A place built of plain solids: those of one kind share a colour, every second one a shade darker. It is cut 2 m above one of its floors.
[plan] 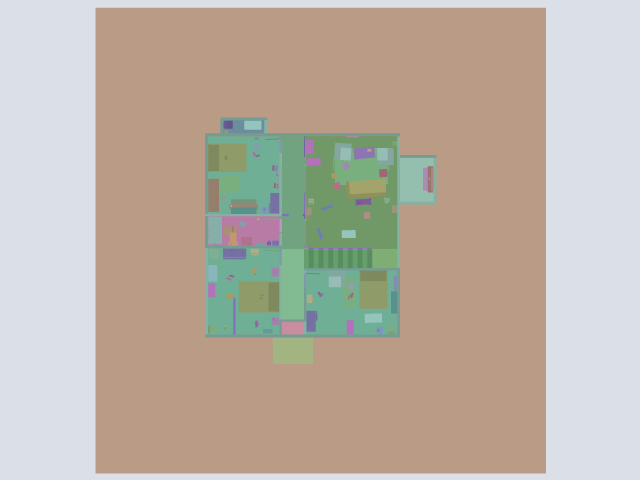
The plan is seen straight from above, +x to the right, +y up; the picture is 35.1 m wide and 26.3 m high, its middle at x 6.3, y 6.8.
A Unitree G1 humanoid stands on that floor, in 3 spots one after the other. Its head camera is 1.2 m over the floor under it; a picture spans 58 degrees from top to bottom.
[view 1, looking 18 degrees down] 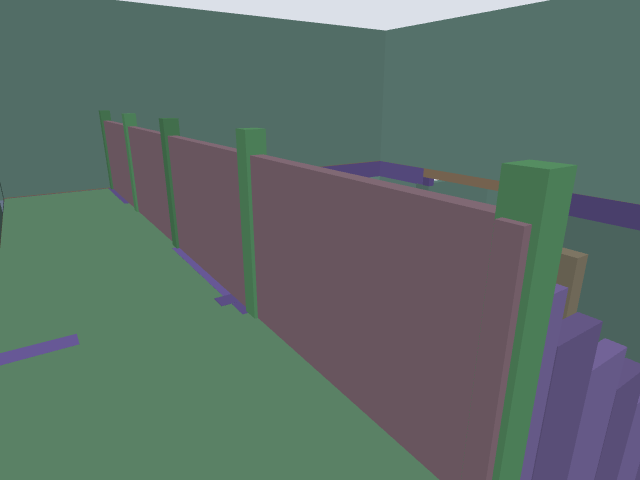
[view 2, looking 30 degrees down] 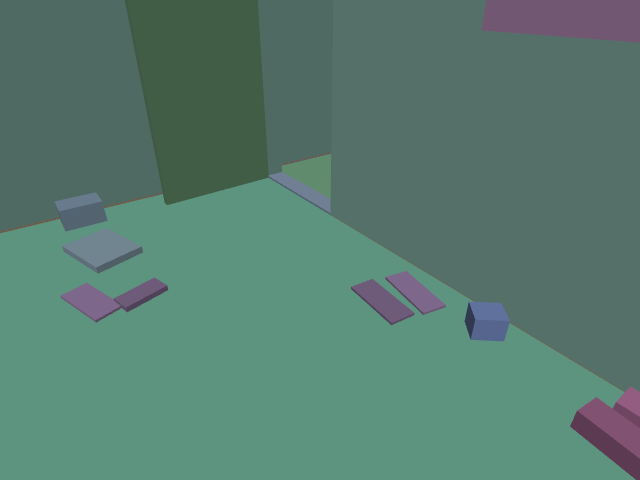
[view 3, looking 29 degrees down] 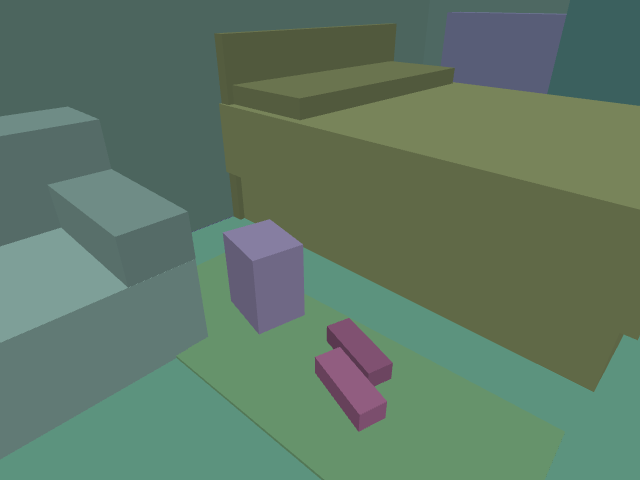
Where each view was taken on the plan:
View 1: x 4.52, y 5.79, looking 56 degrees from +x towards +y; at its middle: stair_guard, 1.79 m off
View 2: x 2.62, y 9.68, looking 54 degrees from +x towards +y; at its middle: upper_floor_bedroom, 2.40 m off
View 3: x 7.08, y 3.02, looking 44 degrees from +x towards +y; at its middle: double_bed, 2.27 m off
